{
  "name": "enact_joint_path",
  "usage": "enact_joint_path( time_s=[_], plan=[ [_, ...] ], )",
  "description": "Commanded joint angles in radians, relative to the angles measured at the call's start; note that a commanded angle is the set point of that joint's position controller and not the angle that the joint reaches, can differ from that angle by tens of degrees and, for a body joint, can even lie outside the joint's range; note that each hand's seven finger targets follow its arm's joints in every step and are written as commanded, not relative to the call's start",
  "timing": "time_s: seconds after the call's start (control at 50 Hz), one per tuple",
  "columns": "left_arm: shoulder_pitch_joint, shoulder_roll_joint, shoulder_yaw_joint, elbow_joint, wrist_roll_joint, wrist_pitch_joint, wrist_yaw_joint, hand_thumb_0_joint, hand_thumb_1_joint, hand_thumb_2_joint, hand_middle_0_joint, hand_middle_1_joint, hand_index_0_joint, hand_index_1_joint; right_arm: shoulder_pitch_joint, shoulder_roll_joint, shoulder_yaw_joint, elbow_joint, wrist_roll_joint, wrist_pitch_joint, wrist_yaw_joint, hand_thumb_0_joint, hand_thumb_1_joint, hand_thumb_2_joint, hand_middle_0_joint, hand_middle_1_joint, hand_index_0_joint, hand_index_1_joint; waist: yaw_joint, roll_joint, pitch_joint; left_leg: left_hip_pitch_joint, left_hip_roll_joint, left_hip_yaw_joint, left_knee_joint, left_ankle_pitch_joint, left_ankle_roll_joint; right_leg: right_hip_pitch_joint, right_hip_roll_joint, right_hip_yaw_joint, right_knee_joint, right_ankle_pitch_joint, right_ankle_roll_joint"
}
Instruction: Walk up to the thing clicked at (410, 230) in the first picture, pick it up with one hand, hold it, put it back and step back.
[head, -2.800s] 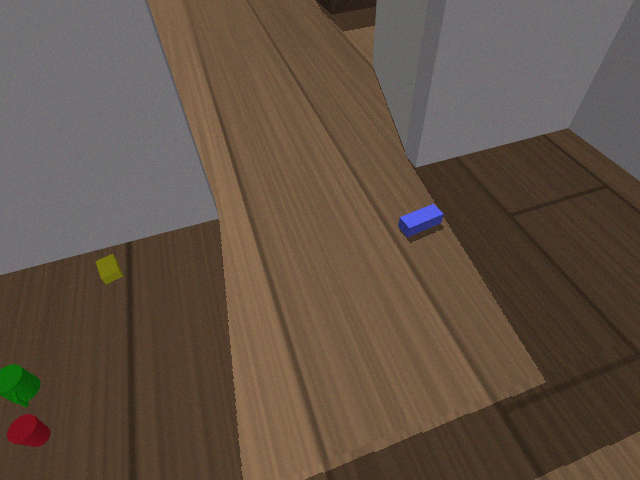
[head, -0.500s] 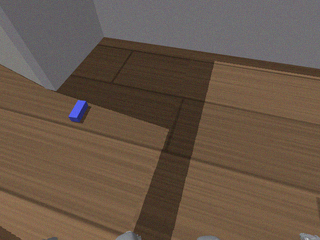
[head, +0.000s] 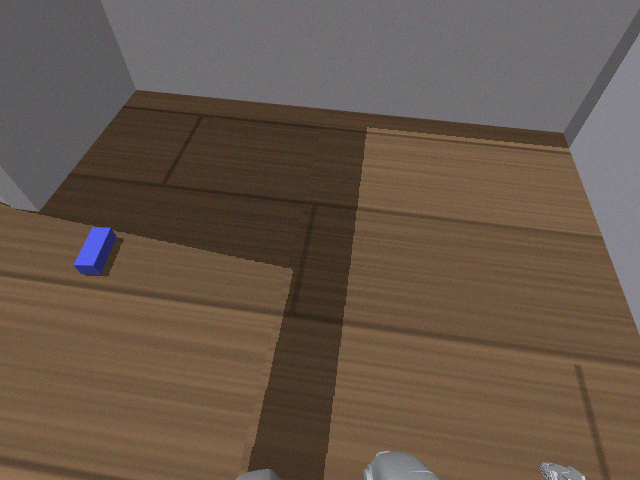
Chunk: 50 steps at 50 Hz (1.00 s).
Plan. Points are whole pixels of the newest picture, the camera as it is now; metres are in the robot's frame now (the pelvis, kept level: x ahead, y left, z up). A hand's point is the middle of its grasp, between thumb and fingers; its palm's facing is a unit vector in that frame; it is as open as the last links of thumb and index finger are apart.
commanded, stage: walk up
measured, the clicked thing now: (96, 250) +0.96 +0.84 -0.73
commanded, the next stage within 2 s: stand in 0.78 s
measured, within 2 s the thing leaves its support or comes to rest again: neither
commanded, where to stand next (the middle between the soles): +0.08 +0.01 m, yaw -2 degrees
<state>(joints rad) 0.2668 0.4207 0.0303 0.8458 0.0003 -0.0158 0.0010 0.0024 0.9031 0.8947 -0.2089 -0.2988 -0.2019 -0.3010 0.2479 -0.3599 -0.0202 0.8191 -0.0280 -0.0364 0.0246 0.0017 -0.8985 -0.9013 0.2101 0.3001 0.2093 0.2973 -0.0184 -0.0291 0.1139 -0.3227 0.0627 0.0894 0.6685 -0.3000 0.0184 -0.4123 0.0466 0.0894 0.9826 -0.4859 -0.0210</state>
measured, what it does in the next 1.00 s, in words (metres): steps on the spot: right foot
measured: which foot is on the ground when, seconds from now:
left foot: down 0.00-1.00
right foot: up 0.00-0.10, down 0.12-1.00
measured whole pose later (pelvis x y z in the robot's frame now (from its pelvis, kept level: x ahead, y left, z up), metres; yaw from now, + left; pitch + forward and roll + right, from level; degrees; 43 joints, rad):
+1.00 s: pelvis +0.02 +0.00 +0.03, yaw -5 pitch -2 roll +0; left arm 0.08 0.35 0.00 1.16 0.00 -0.02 -0.01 0.00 0.90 0.89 -0.21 -0.30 -0.20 -0.30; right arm 0.09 -0.36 -0.01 1.14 -0.01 -0.02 0.02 0.00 -0.90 -0.90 0.21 0.30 0.20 0.30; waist -0.01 0.01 0.06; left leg -0.13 0.04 0.06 0.35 -0.18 -0.01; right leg -0.15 0.00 0.08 0.35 -0.17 0.02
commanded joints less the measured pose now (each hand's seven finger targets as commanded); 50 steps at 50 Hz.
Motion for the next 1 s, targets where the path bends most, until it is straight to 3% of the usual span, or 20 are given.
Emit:
enact_joint_path(
  time_s=[0.0, 0.06, 0.1, 0.12, 0.14, 0.16, 0.18, 0.2, 0.24, 0.28, 0.3, 0.32, 0.34, 0.4, 0.44, 0.52, 0.66, 0.76, 0.88, 0.98],
  plan=[
    [0.059, 0.168, 0.061, -0.034, 0.006, -0.027, 0.006, 0.0, 0.9, 0.9, -0.2, -0.3, -0.2, -0.3, -0.016, -0.308, -0.097, -0.056, -0.002, -0.013, -0.021, 0.0, -0.9, -0.9, 0.2, 0.3, 0.2, 0.3, -0.005, 0.238, -0.088, 0.086, 0.22, -0.247, -0.267, 0.014, 0.184, 0.004, -0.041, -0.067, -0.177, 0.027, 0.003],
    [0.093, 0.149, 0.065, 0.002, 0.015, -0.033, 0.011, 0.0, 0.9, 0.9, -0.2, -0.3, -0.2, -0.3, -0.056, -0.285, -0.084, -0.067, 0.002, 0.008, -0.015, 0.0, -0.9, -0.9, 0.2, 0.3, 0.2, 0.3, 0.029, 0.211, -0.124, 0.013, 0.195, -0.177, -0.164, 0.074, 0.155, 0.17, -0.009, -0.118, -0.382, 0.142, -0.003],
    [0.091, 0.169, 0.077, 0.018, 0.025, -0.042, 0.023, 0.0, 0.9, 0.9, -0.2, -0.3, -0.2, -0.3, -0.053, -0.224, -0.058, -0.062, 0.015, 0.018, -0.013, 0.0, -0.9, -0.9, 0.2, 0.3, 0.2, 0.3, 0.05, 0.133, -0.146, -0.053, 0.158, -0.124, -0.033, 0.125, 0.098, 0.286, -0.019, -0.054, -0.508, 0.22, -0.026],
    [0.068, 0.213, 0.085, 0.013, 0.034, -0.051, 0.028, 0.0, 0.9, 0.9, -0.2, -0.3, -0.2, -0.3, -0.042, -0.173, -0.045, -0.065, 0.026, 0.021, -0.014, 0.0, -0.9, -0.9, 0.2, 0.3, 0.2, 0.3, 0.039, -0.025, -0.151, -0.115, 0.092, -0.076, 0.094, 0.075, 0.042, 0.293, -0.138, 0.18, -0.556, 0.258, -0.069],
    [0.0, 0.251, 0.083, -0.013, 0.034, -0.062, 0.031, 0.0, 0.9, 0.9, -0.2, -0.3, -0.2, -0.3, -0.048, -0.145, -0.032, -0.067, 0.029, 0.026, -0.014, 0.0, -0.9, -0.9, 0.2, 0.3, 0.2, 0.3, 0.015, -0.094, -0.101, -0.184, 0.008, -0.055, 0.139, -0.136, -0.008, 0.234, -0.308, 0.445, -0.631, 0.247, -0.146],
    [-0.047, 0.298, 0.081, -0.016, 0.03, -0.057, 0.03, 0.0, 0.9, 0.9, -0.2, -0.3, -0.2, -0.3, -0.077, -0.212, -0.055, -0.042, 0.027, 0.032, -0.028, 0.0, -0.9, -0.9, 0.2, 0.3, 0.2, 0.3, 0.026, -0.096, -0.076, -0.071, 0.018, -0.114, 0.202, -0.273, 0.001, 0.077, -0.364, 0.466, -0.596, 0.295, -0.241],
    [-0.068, 0.264, 0.073, -0.014, 0.022, -0.052, 0.027, 0.0, 0.9, 0.9, -0.2, -0.3, -0.2, -0.3, -0.046, -0.224, -0.062, -0.018, 0.023, 0.029, -0.029, 0.0, -0.9, -0.9, 0.2, 0.3, 0.2, 0.3, 0.004, -0.082, -0.06, -0.008, 0.028, -0.121, 0.172, -0.261, 0.006, 0.028, -0.332, 0.406, -0.56, 0.338, -0.233],
    [-0.091, 0.232, 0.063, -0.008, 0.018, -0.051, 0.023, 0.0, 0.9, 0.9, -0.2, -0.3, -0.2, -0.3, -0.044, -0.222, -0.059, -0.001, 0.03, 0.022, -0.025, 0.0, -0.9, -0.9, 0.2, 0.3, 0.2, 0.3, -0.01, -0.073, -0.062, 0.007, 0.019, -0.108, 0.109, -0.234, 0.016, 0.041, -0.283, 0.31, -0.552, 0.36, -0.193],
    [-0.135, 0.207, 0.057, 0.003, 0.013, -0.052, 0.025, 0.0, 0.9, 0.9, -0.2, -0.3, -0.2, -0.3, -0.02, -0.202, -0.051, 0.039, 0.04, 0.009, -0.023, 0.0, -0.9, -0.9, 0.2, 0.3, 0.2, 0.3, -0.028, -0.104, -0.11, 0.05, 0.017, -0.091, -0.034, -0.021, 0.021, 0.129, -0.208, 0.186, -0.496, 0.476, -0.119],
    [-0.134, 0.192, 0.045, 0.008, 0.005, -0.052, 0.021, 0.0, 0.9, 0.9, -0.2, -0.3, -0.2, -0.3, -0.017, -0.22, -0.053, 0.06, 0.034, 0.003, -0.027, 0.0, -0.9, -0.9, 0.2, 0.3, 0.2, 0.3, -0.021, -0.085, -0.164, 0.167, 0.037, -0.116, -0.108, 0.192, 0.031, 0.098, -0.174, 0.147, -0.444, 0.548, -0.082],
    [-0.116, 0.172, 0.039, 0.012, 0.002, -0.049, 0.019, 0.0, 0.9, 0.9, -0.2, -0.3, -0.2, -0.3, -0.031, -0.238, -0.054, 0.061, 0.027, -0.002, -0.03, 0.0, -0.9, -0.9, 0.2, 0.3, 0.2, 0.3, -0.01, -0.059, -0.189, 0.198, 0.073, -0.161, -0.133, 0.233, 0.049, 0.081, -0.15, 0.128, -0.424, 0.52, -0.06],
    [-0.106, 0.164, 0.038, 0.03, -0.002, -0.045, 0.018, 0.0, 0.9, 0.9, -0.2, -0.3, -0.2, -0.3, -0.072, -0.258, -0.054, 0.062, 0.03, -0.007, -0.027, 0.0, -0.9, -0.9, 0.2, 0.3, 0.2, 0.3, 0.012, -0.032, -0.187, 0.149, 0.102, -0.205, -0.151, 0.185, 0.067, 0.115, -0.111, 0.089, -0.433, 0.409, -0.042],
    [-0.108, 0.169, 0.038, 0.056, 0.0, -0.043, 0.018, 0.0, 0.9, 0.9, -0.2, -0.3, -0.2, -0.3, -0.1, -0.258, -0.05, 0.073, 0.035, -0.005, -0.022, 0.0, -0.9, -0.9, 0.2, 0.3, 0.2, 0.3, 0.024, -0.014, -0.17, 0.102, 0.107, -0.201, -0.15, 0.152, 0.07, 0.167, -0.105, 0.081, -0.454, 0.347, -0.04],
    [-0.151, 0.183, 0.034, 0.08, 0.003, -0.044, 0.018, 0.0, 0.9, 0.9, -0.2, -0.3, -0.2, -0.3, -0.118, -0.226, -0.035, 0.108, 0.032, 0.002, -0.02, 0.0, -0.9, -0.9, 0.2, 0.3, 0.2, 0.3, 0.011, -0.024, -0.144, 0.132, 0.051, -0.12, -0.163, 0.112, 0.033, 0.147, -0.148, 0.14, -0.513, 0.372, -0.056],
    [-0.182, 0.173, 0.029, 0.091, 0.001, -0.042, 0.017, 0.0, 0.9, 0.9, -0.2, -0.3, -0.2, -0.3, -0.11, -0.227, -0.03, 0.138, 0.03, 0.001, -0.02, 0.0, -0.9, -0.9, 0.2, 0.3, 0.2, 0.3, 0.003, 0.004, -0.138, 0.139, 0.063, -0.131, -0.209, 0.108, 0.034, 0.158, -0.143, 0.124, -0.522, 0.382, -0.05],
    [-0.202, 0.15, 0.02, 0.133, -0.003, -0.032, 0.013, 0.0, 0.9, 0.9, -0.2, -0.3, -0.2, -0.3, -0.166, -0.23, -0.023, 0.171, 0.026, -0.005, -0.018, 0.0, -0.9, -0.9, 0.2, 0.3, 0.2, 0.3, 0.025, 0.046, -0.129, 0.118, 0.095, -0.159, -0.293, 0.086, 0.043, 0.201, -0.106, 0.085, -0.534, 0.362, -0.029],
    [-0.238, 0.135, 0.012, 0.192, -0.001, -0.023, 0.005, 0.0, 0.9, 0.9, -0.2, -0.3, -0.2, -0.3, -0.205, -0.225, -0.023, 0.216, 0.023, -0.008, -0.021, 0.0, -0.9, -0.9, 0.2, 0.3, 0.2, 0.3, 0.024, 0.058, -0.126, 0.145, 0.096, -0.145, -0.367, 0.057, 0.027, 0.245, -0.111, 0.078, -0.6, 0.377, -0.017],
    [-0.251, 0.14, 0.007, 0.221, 0.005, -0.031, 0.003, 0.0, 0.9, 0.9, -0.2, -0.3, -0.2, -0.3, -0.205, -0.208, -0.025, 0.235, 0.024, -0.006, -0.022, 0.0, -0.9, -0.9, 0.2, 0.3, 0.2, 0.3, 0.004, 0.015, -0.173, 0.223, 0.084, -0.135, -0.359, 0.175, 0.009, 0.269, -0.151, 0.079, -0.641, 0.498, -0.006],
    [-0.258, 0.146, 0.007, 0.245, 0.003, -0.022, 0.003, 0.0, 0.9, 0.9, -0.2, -0.3, -0.2, -0.3, -0.213, -0.209, -0.028, 0.259, 0.017, -0.002, -0.023, 0.0, -0.9, -0.9, 0.2, 0.3, 0.2, 0.3, 0.005, 0.021, -0.124, 0.222, 0.082, -0.144, -0.407, 0.071, -0.002, 0.221, -0.141, 0.075, -0.693, 0.347, 0.001],
    [-0.233, 0.14, 0.003, 0.255, 0.007, -0.029, 0.005, 0.0, 0.9, 0.9, -0.2, -0.3, -0.2, -0.3, -0.216, -0.209, -0.029, 0.268, 0.021, -0.003, -0.021, 0.0, -0.9, -0.9, 0.2, 0.3, 0.2, 0.3, 0.004, 0.027, -0.165, 0.276, 0.085, -0.136, -0.385, 0.174, 0.0, 0.24, -0.155, 0.069, -0.696, 0.461, 0.004]
  ],
)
